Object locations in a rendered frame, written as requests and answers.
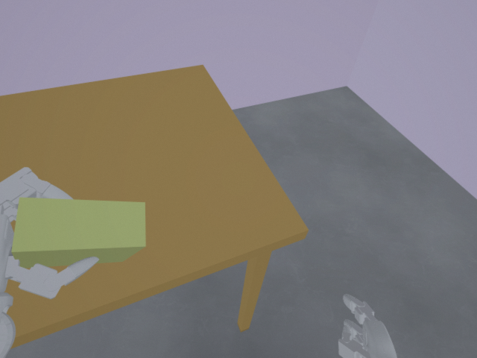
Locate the sponge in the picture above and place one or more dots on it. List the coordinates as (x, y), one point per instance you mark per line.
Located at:
(60, 232)

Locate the robot left hand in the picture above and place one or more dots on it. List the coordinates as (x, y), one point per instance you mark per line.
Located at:
(40, 280)

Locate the table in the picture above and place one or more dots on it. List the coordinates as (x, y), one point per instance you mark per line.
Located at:
(171, 140)

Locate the robot right hand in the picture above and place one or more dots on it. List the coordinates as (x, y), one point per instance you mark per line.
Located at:
(373, 341)

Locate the robot left forearm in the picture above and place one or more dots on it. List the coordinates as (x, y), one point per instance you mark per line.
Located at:
(7, 326)

